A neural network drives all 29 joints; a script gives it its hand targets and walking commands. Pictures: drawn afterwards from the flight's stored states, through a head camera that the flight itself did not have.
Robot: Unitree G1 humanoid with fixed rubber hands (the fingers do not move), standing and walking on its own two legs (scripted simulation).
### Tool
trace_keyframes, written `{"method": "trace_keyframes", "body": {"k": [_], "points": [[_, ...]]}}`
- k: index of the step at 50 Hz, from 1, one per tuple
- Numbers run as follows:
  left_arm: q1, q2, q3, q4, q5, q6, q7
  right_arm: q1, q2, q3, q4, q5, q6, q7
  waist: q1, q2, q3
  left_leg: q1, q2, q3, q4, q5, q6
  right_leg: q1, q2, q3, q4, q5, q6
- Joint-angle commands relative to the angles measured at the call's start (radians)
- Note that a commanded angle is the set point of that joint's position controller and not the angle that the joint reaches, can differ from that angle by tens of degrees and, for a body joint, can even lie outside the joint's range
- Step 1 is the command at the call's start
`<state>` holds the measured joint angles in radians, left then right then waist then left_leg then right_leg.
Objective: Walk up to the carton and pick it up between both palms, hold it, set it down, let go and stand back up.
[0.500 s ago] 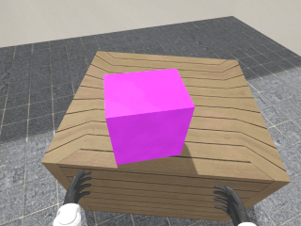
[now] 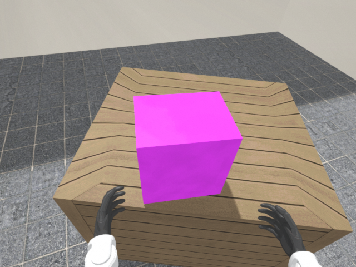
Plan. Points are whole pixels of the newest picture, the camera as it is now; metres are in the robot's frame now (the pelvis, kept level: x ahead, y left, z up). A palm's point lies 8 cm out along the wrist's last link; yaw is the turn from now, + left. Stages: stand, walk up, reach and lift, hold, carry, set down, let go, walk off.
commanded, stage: reach and lift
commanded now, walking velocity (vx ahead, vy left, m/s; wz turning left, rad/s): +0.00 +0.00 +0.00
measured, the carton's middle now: (180, 149) +0.44 +0.04 -0.01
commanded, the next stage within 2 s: none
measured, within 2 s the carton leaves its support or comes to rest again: neither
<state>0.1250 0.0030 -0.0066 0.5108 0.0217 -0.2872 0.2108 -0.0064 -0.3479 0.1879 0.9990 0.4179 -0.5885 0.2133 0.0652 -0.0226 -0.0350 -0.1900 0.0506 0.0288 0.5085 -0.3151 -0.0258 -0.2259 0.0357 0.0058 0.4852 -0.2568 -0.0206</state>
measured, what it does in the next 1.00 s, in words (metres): stands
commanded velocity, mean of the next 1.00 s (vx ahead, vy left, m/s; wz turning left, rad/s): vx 0.00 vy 0.00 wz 0.00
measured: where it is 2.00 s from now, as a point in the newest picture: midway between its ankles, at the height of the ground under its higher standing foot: outside the picture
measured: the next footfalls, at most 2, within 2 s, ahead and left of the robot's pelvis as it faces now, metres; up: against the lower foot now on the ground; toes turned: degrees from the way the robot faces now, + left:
none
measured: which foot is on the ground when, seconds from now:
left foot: down 0.00-1.00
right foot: down 0.00-1.00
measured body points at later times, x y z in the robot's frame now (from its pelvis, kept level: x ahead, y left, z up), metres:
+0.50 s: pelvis -0.01 -0.02 +0.00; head -0.01 -0.01 +0.45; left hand +0.25 +0.19 +0.01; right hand +0.31 -0.22 +0.01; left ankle -0.03 +0.13 -0.74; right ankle +0.00 -0.11 -0.74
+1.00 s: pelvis +0.00 -0.02 +0.01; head +0.00 -0.01 +0.46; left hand +0.30 +0.21 +0.06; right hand +0.37 -0.22 +0.07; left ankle -0.03 +0.13 -0.74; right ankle +0.00 -0.11 -0.74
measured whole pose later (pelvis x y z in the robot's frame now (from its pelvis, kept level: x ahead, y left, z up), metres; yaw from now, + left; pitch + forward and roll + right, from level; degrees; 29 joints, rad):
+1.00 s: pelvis +0.00 -0.02 +0.01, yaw +0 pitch +2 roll +0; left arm -0.18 0.03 0.11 0.26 -0.02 0.20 0.20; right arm -0.39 -0.44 0.16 0.80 0.43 -0.15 0.16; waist 0.10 -0.02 -0.05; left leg -0.18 0.06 0.01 0.36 -0.22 -0.05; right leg -0.21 0.05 0.01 0.35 -0.17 -0.04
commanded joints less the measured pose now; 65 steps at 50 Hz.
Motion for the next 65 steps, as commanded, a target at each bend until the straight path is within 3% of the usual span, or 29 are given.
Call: {"method": "trace_keyframes", "body": {"k": [1,10,13,14,19,22,25,29,32,34,35,36,37,38,40,42,44,45,46,47,51,53,56,57,58,60,62,64,65], "points": [[-0.176,0.002,0.008,-0.152,0.01,-0.008,0.014,-0.216,-0.228,-0.046,-0.1,0.02,-0.017,0.007,0.014,-0.005,-0.138,0.056,-0.036,-0.018,-0.061,0.34,-0.01,0.006,0.029,0.001,-0.068,0.218,-0.056],[-0.164,-0.015,0.003,-0.252,0.001,0.068,0.002,-0.24,-0.243,-0.044,-0.087,0.014,0.048,-0.01,0.005,-0.07,-0.13,0.023,-0.059,-0.006,-0.076,0.365,0.001,0.074,0.026,0.014,-0.085,0.334,-0.043],[-0.264,0.019,0.031,-0.257,-0.004,0.082,0.013,-0.341,-0.229,-0.043,-0.19,0.031,0.059,-0.018,0.037,-0.026,-0.179,0.029,-0.065,0.007,-0.078,0.323,-0.004,0.048,0.003,0.049,-0.092,0.277,-0.035],[-0.23,0.026,0.016,-0.282,-0.031,0.078,0.012,-0.312,-0.228,-0.039,-0.21,0.026,0.063,-0.02,0.009,-0.066,-0.206,-0.002,-0.068,0.004,-0.073,0.303,-0.003,0.083,-0.007,0.055,-0.094,0.287,-0.033],[-0.367,0.007,0.021,-0.215,-0.04,0.12,0.019,-0.434,-0.222,-0.07,-0.205,0.009,0.145,-0.006,0.032,-0.034,-0.161,-0.027,-0.063,0.0,-0.116,0.21,0.001,0.044,-0.011,0.058,-0.138,0.114,-0.04],[-0.418,0.037,0.036,-0.243,-0.062,0.158,0.01,-0.475,-0.254,-0.082,-0.238,-0.007,0.165,-0.025,0.014,-0.09,-0.196,-0.002,-0.067,0.003,-0.118,0.211,0.0,0.041,-0.013,0.043,-0.127,0.156,-0.015],[-0.427,0.027,0.06,-0.26,-0.073,0.187,0.01,-0.523,-0.257,-0.071,-0.273,0.007,0.192,-0.034,0.034,-0.104,-0.239,-0.041,-0.066,0.004,-0.129,0.246,0.009,0.103,-0.014,0.047,-0.113,0.26,-0.009],[-0.379,0.029,0.088,-0.286,-0.012,0.254,-0.001,-0.445,-0.281,-0.077,-0.175,-0.005,0.24,-0.041,0.005,-0.055,-0.247,0.012,-0.062,-0.003,-0.141,0.324,-0.001,0.17,-0.007,0.054,-0.128,0.376,-0.017],[-0.425,0.066,0.108,-0.391,-0.025,0.288,-0.004,-0.499,-0.278,-0.06,-0.26,0.042,0.253,-0.055,0.017,-0.044,-0.311,-0.021,-0.076,0.006,-0.131,0.355,-0.012,0.219,-0.012,0.066,-0.114,0.482,-0.006],[-0.443,0.066,0.096,-0.337,-0.026,0.304,-0.014,-0.587,-0.285,-0.074,-0.311,0.015,0.265,-0.06,0.026,-0.071,-0.331,-0.039,-0.076,-0.001,-0.148,0.347,0.004,0.218,-0.017,0.053,-0.107,0.507,0.011],[-0.437,0.039,0.085,-0.348,-0.02,0.315,-0.011,-0.554,-0.299,-0.091,-0.271,0.004,0.281,-0.06,0.0,-0.042,-0.328,0.002,-0.068,-0.01,-0.15,0.372,-0.009,0.234,0.004,0.047,-0.124,0.491,-0.004],[-0.535,0.069,0.079,-0.421,-0.053,0.307,-0.005,-0.645,-0.318,-0.109,-0.348,0.024,0.281,-0.059,0.015,-0.044,-0.381,-0.004,-0.07,0.0,-0.143,0.369,-0.005,0.205,0.002,0.037,-0.104,0.488,-0.004],[-0.472,0.04,0.089,-0.372,-0.056,0.318,0.0,-0.598,-0.302,-0.089,-0.351,0.02,0.287,-0.054,0.019,-0.067,-0.376,-0.001,-0.06,-0.007,-0.138,0.371,-0.001,0.195,-0.001,0.042,-0.114,0.463,-0.005],[-0.54,0.039,0.081,-0.404,-0.046,0.328,0.001,-0.64,-0.292,-0.108,-0.333,0.006,0.305,-0.054,0.026,-0.019,-0.357,-0.001,-0.076,0.011,-0.163,0.385,-0.006,0.198,0.011,0.027,-0.129,0.444,-0.012],[-0.53,0.059,0.099,-0.457,-0.031,0.36,0.002,-0.654,-0.294,-0.1,-0.35,0.026,0.337,-0.047,0.043,-0.02,-0.38,0.029,-0.064,0.002,-0.142,0.473,-0.009,0.218,0.026,0.025,-0.123,0.547,-0.01],[-0.468,0.065,0.093,-0.421,-0.014,0.4,-0.014,-0.601,-0.31,-0.105,-0.277,0.001,0.366,-0.06,0.005,-0.034,-0.324,0.054,-0.063,-0.005,-0.159,0.464,-0.003,0.209,0.021,0.034,-0.135,0.571,0.001],[-0.532,0.073,0.121,-0.347,-0.016,0.433,-0.022,-0.686,-0.313,-0.074,-0.268,0.032,0.382,-0.06,0.041,-0.05,-0.258,0.035,-0.067,0.003,-0.172,0.409,0.005,0.186,0.018,0.032,-0.155,0.463,0.007],[-0.571,0.078,0.128,-0.418,-0.038,0.437,-0.019,-0.733,-0.316,-0.088,-0.377,0.036,0.378,-0.058,0.056,-0.065,-0.316,0.046,-0.07,0.007,-0.166,0.408,0.002,0.191,0.031,0.023,-0.149,0.436,-0.003],[-0.6,0.039,0.102,-0.415,-0.039,0.447,-0.007,-0.718,-0.303,-0.111,-0.325,0.016,0.388,-0.053,0.03,-0.023,-0.312,0.089,-0.064,0.002,-0.161,0.402,-0.004,0.138,0.037,0.02,-0.151,0.357,-0.017],[-0.531,0.05,0.107,-0.458,-0.049,0.454,-0.005,-0.71,-0.31,-0.088,-0.393,0.019,0.39,-0.048,0.056,-0.051,-0.352,0.092,-0.062,-0.006,-0.15,0.453,-0.012,0.165,0.038,0.008,-0.149,0.415,-0.013],[-0.718,0.05,0.076,-0.383,-0.053,0.477,0.01,-0.81,-0.311,-0.155,-0.279,-0.033,0.442,-0.047,0.033,-0.033,-0.284,0.072,-0.053,-0.013,-0.178,0.25,0.008,0.076,0.029,0.01,-0.183,0.16,-0.019],[-0.701,0.056,0.089,-0.41,-0.071,0.51,0.018,-0.864,-0.306,-0.141,-0.367,-0.017,0.464,-0.053,0.062,-0.049,-0.339,0.043,-0.058,-0.002,-0.164,0.328,0.008,0.131,0.018,0.036,-0.171,0.278,-0.012],[-0.667,0.047,0.116,-0.462,-0.052,0.554,0.016,-0.822,-0.321,-0.162,-0.351,-0.013,0.489,-0.068,0.048,0.008,-0.407,0.049,-0.065,-0.003,-0.157,0.464,-0.006,0.184,0.04,0.015,-0.136,0.447,-0.015],[-0.704,0.051,0.135,-0.429,-0.046,0.571,0.004,-0.857,-0.327,-0.15,-0.336,-0.029,0.497,-0.085,0.031,-0.039,-0.396,0.043,-0.07,-0.001,-0.151,0.443,-0.005,0.202,0.028,0.014,-0.137,0.51,0.01],[-0.684,0.078,0.166,-0.451,-0.041,0.577,-0.01,-0.856,-0.319,-0.14,-0.366,-0.019,0.501,-0.097,0.049,-0.06,-0.412,0.022,-0.07,-0.007,-0.143,0.482,-0.004,0.255,0.013,0.048,-0.121,0.621,0.017],[-0.763,0.109,0.159,-0.494,-0.041,0.591,-0.016,-0.932,-0.347,-0.156,-0.411,-0.032,0.512,-0.107,0.032,-0.035,-0.452,0.008,-0.091,0.006,-0.176,0.492,0.002,0.319,0.033,0.021,-0.112,0.67,0.022],[-0.754,0.093,0.141,-0.413,-0.051,0.599,-0.022,-0.927,-0.306,-0.107,-0.277,-0.014,0.544,-0.099,0.045,-0.047,-0.363,0.001,-0.073,0.005,-0.182,0.433,-0.006,0.237,0.027,0.021,-0.135,0.537,0.022],[-0.864,0.127,0.152,-0.44,-0.068,0.59,-0.021,-1.022,-0.324,-0.118,-0.383,-0.016,0.549,-0.099,0.051,-0.087,-0.472,-0.006,-0.073,0.009,-0.197,0.363,0.007,0.274,0.023,0.018,-0.135,0.499,0.03],[-0.815,0.111,0.157,-0.373,-0.074,0.592,-0.018,-0.975,-0.292,-0.108,-0.335,-0.007,0.557,-0.097,0.065,-0.099,-0.421,-0.022,-0.066,0.005,-0.187,0.34,0.005,0.236,0.01,0.043,-0.149,0.434,0.033]]}}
